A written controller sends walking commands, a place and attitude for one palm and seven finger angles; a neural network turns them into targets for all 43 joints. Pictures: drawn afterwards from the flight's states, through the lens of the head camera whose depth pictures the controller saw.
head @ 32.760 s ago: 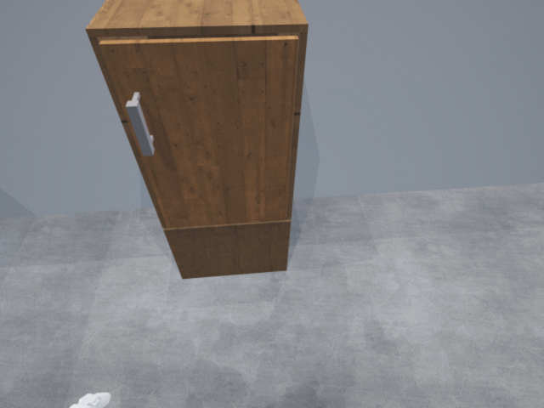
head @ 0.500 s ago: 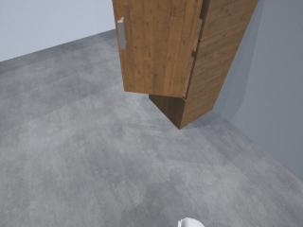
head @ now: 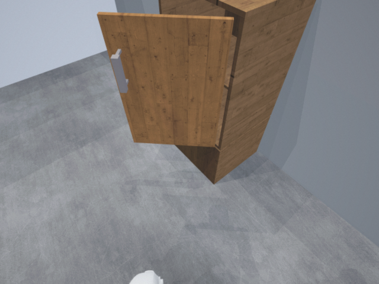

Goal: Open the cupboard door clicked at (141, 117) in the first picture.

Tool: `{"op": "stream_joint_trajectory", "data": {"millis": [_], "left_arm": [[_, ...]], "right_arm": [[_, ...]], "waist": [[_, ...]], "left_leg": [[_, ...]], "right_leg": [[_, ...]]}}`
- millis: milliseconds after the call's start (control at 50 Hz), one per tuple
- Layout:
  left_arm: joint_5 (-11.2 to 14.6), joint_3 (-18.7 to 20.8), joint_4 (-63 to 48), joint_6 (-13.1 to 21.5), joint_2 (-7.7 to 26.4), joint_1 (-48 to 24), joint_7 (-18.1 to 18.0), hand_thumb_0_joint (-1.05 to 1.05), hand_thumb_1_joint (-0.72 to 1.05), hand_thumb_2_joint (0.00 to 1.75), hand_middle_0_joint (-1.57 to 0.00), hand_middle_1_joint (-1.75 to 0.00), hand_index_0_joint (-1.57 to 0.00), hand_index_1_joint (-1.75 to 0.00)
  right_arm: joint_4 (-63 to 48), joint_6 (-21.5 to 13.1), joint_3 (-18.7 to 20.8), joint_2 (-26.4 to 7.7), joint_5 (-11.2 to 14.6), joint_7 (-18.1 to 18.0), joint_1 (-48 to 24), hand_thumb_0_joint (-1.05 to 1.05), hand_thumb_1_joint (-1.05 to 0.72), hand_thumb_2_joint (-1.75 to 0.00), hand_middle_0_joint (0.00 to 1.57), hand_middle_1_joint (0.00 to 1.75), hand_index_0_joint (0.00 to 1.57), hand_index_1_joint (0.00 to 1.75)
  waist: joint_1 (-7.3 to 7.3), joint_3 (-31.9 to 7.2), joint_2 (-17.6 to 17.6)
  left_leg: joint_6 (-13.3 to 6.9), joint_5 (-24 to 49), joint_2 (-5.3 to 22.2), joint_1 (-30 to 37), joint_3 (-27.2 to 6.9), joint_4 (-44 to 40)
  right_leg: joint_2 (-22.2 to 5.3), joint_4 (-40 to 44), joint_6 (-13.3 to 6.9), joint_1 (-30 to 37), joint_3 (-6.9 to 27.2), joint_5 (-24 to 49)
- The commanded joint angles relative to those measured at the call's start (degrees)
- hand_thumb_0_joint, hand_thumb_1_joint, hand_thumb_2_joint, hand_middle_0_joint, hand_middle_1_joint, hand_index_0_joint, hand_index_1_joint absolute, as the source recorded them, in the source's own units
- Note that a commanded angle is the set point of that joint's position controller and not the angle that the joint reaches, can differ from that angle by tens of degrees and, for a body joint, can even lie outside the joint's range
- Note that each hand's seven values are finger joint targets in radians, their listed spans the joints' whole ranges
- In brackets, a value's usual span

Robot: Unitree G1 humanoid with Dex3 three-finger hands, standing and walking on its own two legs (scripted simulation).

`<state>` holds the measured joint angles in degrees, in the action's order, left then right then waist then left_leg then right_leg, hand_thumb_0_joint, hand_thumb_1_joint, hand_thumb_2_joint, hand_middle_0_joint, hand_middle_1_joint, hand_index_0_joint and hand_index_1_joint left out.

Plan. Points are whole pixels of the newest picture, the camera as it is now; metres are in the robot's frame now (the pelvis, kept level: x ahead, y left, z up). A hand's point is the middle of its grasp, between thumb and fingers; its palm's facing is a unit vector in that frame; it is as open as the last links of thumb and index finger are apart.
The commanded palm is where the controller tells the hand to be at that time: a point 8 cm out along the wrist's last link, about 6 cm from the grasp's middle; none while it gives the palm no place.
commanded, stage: take the last steps up to it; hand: left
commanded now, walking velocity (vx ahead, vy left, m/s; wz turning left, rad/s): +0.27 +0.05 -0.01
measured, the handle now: (121, 71) +0.74 +0.27 +0.02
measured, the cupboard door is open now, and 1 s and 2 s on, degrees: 47 47 47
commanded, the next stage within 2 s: come to a stop and stand still in 0.26 s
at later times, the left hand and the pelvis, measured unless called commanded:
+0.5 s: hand (105, 242) +0.24 +0.24 -0.18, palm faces +0.00 -0.98 -0.21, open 7.3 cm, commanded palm none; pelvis +0.17 +0.05 -0.01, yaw -1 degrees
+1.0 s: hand (94, 246) +0.23 +0.27 -0.19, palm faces +0.03 -0.98 -0.19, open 7.4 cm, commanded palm none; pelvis +0.18 +0.08 -0.01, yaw -2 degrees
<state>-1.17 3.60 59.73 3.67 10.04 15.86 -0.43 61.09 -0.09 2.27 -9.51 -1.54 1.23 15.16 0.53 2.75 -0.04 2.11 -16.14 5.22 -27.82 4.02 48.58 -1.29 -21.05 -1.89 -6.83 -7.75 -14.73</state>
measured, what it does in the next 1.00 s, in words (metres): walks ahead: left foot, then right foot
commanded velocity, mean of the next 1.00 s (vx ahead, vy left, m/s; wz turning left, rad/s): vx -0.04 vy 0.01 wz -0.01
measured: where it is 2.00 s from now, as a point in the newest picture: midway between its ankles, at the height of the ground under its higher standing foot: outside the picture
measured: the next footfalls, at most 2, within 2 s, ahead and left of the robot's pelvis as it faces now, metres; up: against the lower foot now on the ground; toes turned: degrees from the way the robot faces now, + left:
left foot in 0.16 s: +0.23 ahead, +0.16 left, +0.00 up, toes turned +3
right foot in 0.52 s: +0.25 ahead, -0.08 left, +0.00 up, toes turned -7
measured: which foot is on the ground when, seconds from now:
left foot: up 0.00-0.14, down 0.16-1.00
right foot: down 0.00-0.16, up 0.18-0.50, down 0.52-0.86, up 0.88-1.00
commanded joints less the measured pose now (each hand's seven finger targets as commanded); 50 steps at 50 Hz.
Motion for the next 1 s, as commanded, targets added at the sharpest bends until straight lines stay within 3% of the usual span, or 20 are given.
{"op": "stream_joint_trajectory", "data": {"millis": [0,60,100,120,140,160,220,280,420,480,520,620,680,720,780,800,820,840,920,980], "left_arm": [[0.00,0.79,0.05,1.08,7.88,4.87,0.28,0.00,0.90,0.90,-0.20,-0.30,-0.20,-0.30],[-0.06,0.90,1.13,0.57,8.53,4.39,0.36,0.00,0.90,0.90,-0.20,-0.30,-0.20,-0.30],[0.15,0.75,1.30,0.14,7.66,3.93,0.42,0.00,0.90,0.90,-0.20,-0.30,-0.20,-0.30],[0.15,0.27,0.95,-0.08,5.88,4.76,0.63,0.00,0.90,0.90,-0.20,-0.30,-0.20,-0.30],[0.67,-0.32,-0.47,-0.04,3.00,6.11,0.76,0.00,0.90,0.90,-0.20,-0.30,-0.20,-0.30],[0.45,-0.62,-2.25,-0.09,3.73,2.67,0.49,0.00,0.90,0.90,-0.20,-0.30,-0.20,-0.30],[0.10,-0.54,-1.44,-0.81,3.33,0.00,0.74,0.00,0.90,0.90,-0.20,-0.30,-0.20,-0.30],[-0.09,-0.82,-0.34,-2.07,1.01,3.21,1.11,0.00,0.90,0.90,-0.20,-0.30,-0.20,-0.30],[0.18,-1.61,-0.42,-3.07,0.43,1.53,-0.03,0.00,0.90,0.90,-0.20,-0.30,-0.20,-0.30],[-0.02,-0.88,-0.32,-2.95,5.87,2.99,-0.58,0.00,0.90,0.90,-0.20,-0.30,-0.20,-0.30],[0.12,-0.81,-1.64,-3.06,9.91,-0.84,-0.77,0.00,0.90,0.90,-0.20,-0.30,-0.20,-0.30],[0.52,0.03,-2.12,-3.51,10.27,-0.12,-1.98,0.00,0.90,0.90,-0.20,-0.30,-0.20,-0.30],[0.15,0.95,-2.44,-3.95,11.47,-0.19,-2.61,0.00,0.90,0.90,-0.20,-0.30,-0.20,-0.30],[-0.16,1.41,-3.39,-4.38,11.42,-2.60,-2.73,0.00,0.90,0.90,-0.20,-0.30,-0.20,-0.30],[0.33,1.25,-4.49,-4.75,10.64,-6.36,-2.12,0.00,0.90,0.90,-0.20,-0.30,-0.20,-0.30],[0.74,0.86,-5.17,-5.06,8.80,-6.26,-1.72,0.00,0.90,0.90,-0.20,-0.30,-0.20,-0.30],[0.87,0.40,-5.98,-5.70,5.32,-5.25,-1.54,0.00,0.90,0.90,-0.20,-0.30,-0.20,-0.30],[0.99,0.35,-6.64,-6.34,4.57,-5.89,-1.76,0.00,0.90,0.90,-0.20,-0.30,-0.20,-0.30],[-0.15,1.05,-4.41,-7.20,5.11,-3.99,-1.02,0.00,0.90,0.90,-0.20,-0.30,-0.20,-0.30],[0.30,0.32,-3.49,-6.35,4.35,-2.79,-1.00,0.00,0.90,0.90,-0.20,-0.30,-0.20,-0.30]], "right_arm": [[-4.88,-1.83,0.56,-1.51,0.28,0.67,-3.68,0.00,-0.90,-0.90,0.20,0.30,0.20,0.30],[-5.15,-2.46,0.69,-2.55,0.22,0.64,-3.91,0.00,-0.90,-0.90,0.20,0.30,0.20,0.30],[-3.07,-3.16,1.12,-4.74,-0.07,-0.05,2.06,0.00,-0.90,-0.90,0.20,0.30,0.20,0.30],[-1.34,-3.50,2.02,-8.63,-0.40,-0.69,8.10,0.00,-0.90,-0.90,0.20,0.30,0.20,0.30],[-0.52,-3.66,3.30,-14.47,-1.14,-1.51,15.06,0.00,-0.90,-0.90,0.20,0.30,0.20,0.30],[-0.50,-2.95,3.06,-15.08,-0.66,-2.26,16.90,0.00,-0.90,-0.90,0.20,0.30,0.20,0.30],[-3.38,-3.51,0.98,-8.72,-0.05,-2.80,5.34,0.00,-0.90,-0.90,0.20,0.30,0.20,0.30],[-3.21,-4.29,0.12,-7.04,-0.01,-2.97,3.28,0.00,-0.90,-0.90,0.20,0.30,0.20,0.30],[-2.14,-2.97,-0.36,-6.17,0.04,-3.58,0.96,0.00,-0.90,-0.90,0.20,0.30,0.20,0.30],[-1.54,-1.73,-0.09,-5.44,0.94,-3.54,0.49,0.00,-0.90,-0.90,0.20,0.30,0.20,0.30],[-0.96,-0.29,-0.15,-4.23,1.52,-2.89,4.69,0.00,-0.90,-0.90,0.20,0.30,0.20,0.30],[-0.77,1.01,1.10,-5.48,1.33,-3.52,6.14,0.00,-0.90,-0.90,0.20,0.30,0.20,0.30],[-2.75,1.97,1.18,-4.26,1.58,-3.35,1.92,0.00,-0.90,-0.90,0.20,0.30,0.20,0.30],[-3.52,2.49,1.32,-3.58,1.60,-3.38,0.79,0.00,-0.90,-0.90,0.20,0.30,0.20,0.30],[-1.96,2.27,1.27,-3.44,1.38,-3.01,4.91,0.00,-0.90,-0.90,0.20,0.30,0.20,0.30],[-1.98,1.96,1.47,-5.34,0.86,-3.09,5.76,0.00,-0.90,-0.90,0.20,0.30,0.20,0.30],[-3.35,1.46,2.17,-8.61,0.19,-3.07,4.46,0.00,-0.90,-0.90,0.20,0.30,0.20,0.30],[-4.90,1.66,2.61,-11.66,-0.36,-3.44,2.33,0.00,-0.90,-0.90,0.20,0.30,0.20,0.30],[-6.74,0.79,0.96,-8.35,-0.39,-4.20,-3.69,0.00,-0.90,-0.90,0.20,0.30,0.20,0.30],[-5.68,-0.05,0.63,-8.27,0.11,-4.20,-1.73,0.00,-0.90,-0.90,0.20,0.30,0.20,0.30]], "waist": [[-2.13,0.64,6.53],[-1.06,2.19,8.32],[2.18,0.63,3.75],[4.34,-2.93,-5.92],[6.01,-8.22,-18.41],[6.68,-8.54,-14.93],[1.70,-0.56,-7.36],[-1.00,-1.20,-6.51],[-2.21,-1.87,-3.09],[-2.97,-4.22,1.35],[0.03,-2.43,4.93],[-0.84,-9.84,9.51],[-3.06,-7.89,12.24],[-2.36,-6.72,9.33],[0.96,-7.44,9.35],[1.23,-7.32,2.97],[0.56,-6.27,-10.36],[0.91,-3.81,-16.43],[-1.60,2.37,-7.77],[-1.22,-2.49,-6.19]], "left_leg": [[-0.23,2.79,-0.85,0.62,1.47,-8.85],[-1.17,4.73,-2.52,6.56,2.73,-15.43],[-2.00,5.98,-4.18,19.13,3.64,-20.86],[-4.37,5.27,1.43,28.61,-3.57,-22.51],[-10.68,7.31,15.48,36.36,-22.08,-27.98],[-14.63,9.51,19.68,35.26,-27.69,-32.12],[-13.57,9.35,16.05,18.41,-18.36,-34.97],[-11.23,15.86,11.79,14.86,-8.74,-36.25],[-10.12,29.84,9.39,12.75,-3.24,-29.97],[-3.79,16.81,3.27,12.19,-1.13,-22.83],[-1.34,2.07,-1.27,11.79,-0.19,-22.20],[-0.51,16.48,-2.14,14.66,1.39,-12.54],[0.32,-15.63,-4.99,5.04,0.10,-3.83],[0.35,-15.90,-4.65,5.96,-1.19,-4.77],[0.48,2.55,-4.14,16.52,-0.14,-21.11],[-0.85,10.37,-0.46,22.06,-2.64,-24.88],[-5.65,15.80,10.44,19.27,-16.66,-30.39],[-11.62,18.03,15.91,12.20,-20.80,-33.91],[-11.18,8.72,10.86,8.18,-13.74,-34.07],[-10.78,14.86,9.26,17.05,-11.64,-33.35]], "right_leg": [[-15.10,9.12,-7.16,-0.11,9.77,11.33],[-14.29,6.41,-5.48,-2.13,8.64,8.94],[-11.38,-2.75,-3.63,-7.68,5.93,11.17],[-7.57,-15.28,-1.76,-14.34,3.45,7.50],[-0.57,-32.27,0.89,-23.80,-2.11,-13.82],[0.03,-44.25,0.40,-27.15,3.42,-19.88],[-5.57,-49.61,0.60,-27.28,7.70,-10.52],[-5.44,-42.02,1.70,-21.62,6.36,-5.57],[-2.63,-16.20,2.61,-7.40,3.62,0.97],[-6.19,-4.24,1.70,-0.82,10.15,22.02],[-14.25,-4.74,-4.10,-4.47,14.55,32.31],[-14.20,-10.59,-4.93,2.11,12.36,56.27],[-20.22,-6.19,-10.86,6.92,17.22,63.91],[-19.37,-5.52,-10.90,4.91,15.95,58.28],[-14.39,-8.61,-5.21,-2.63,12.23,38.69],[-10.76,-10.96,-1.94,-8.99,9.64,23.27],[-3.35,-17.51,2.43,-14.88,4.54,-2.88],[-0.16,-27.98,3.04,-14.90,6.74,-17.87],[-0.44,-39.94,1.71,-17.91,11.21,-12.40],[-0.82,-33.76,2.85,-17.17,10.16,-10.84]]}}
